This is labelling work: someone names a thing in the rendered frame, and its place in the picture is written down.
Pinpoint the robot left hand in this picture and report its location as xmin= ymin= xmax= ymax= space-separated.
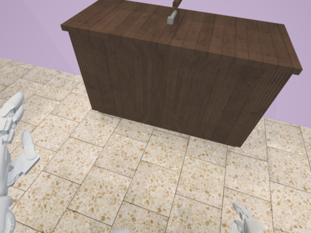
xmin=0 ymin=92 xmax=40 ymax=197

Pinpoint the counter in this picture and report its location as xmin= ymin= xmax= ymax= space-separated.
xmin=61 ymin=0 xmax=303 ymax=148

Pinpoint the robot right hand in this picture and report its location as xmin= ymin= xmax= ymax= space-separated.
xmin=227 ymin=202 xmax=263 ymax=233

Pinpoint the robot left forearm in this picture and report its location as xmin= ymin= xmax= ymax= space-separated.
xmin=0 ymin=196 xmax=16 ymax=233

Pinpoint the tap lever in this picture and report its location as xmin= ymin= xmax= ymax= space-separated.
xmin=167 ymin=10 xmax=177 ymax=24

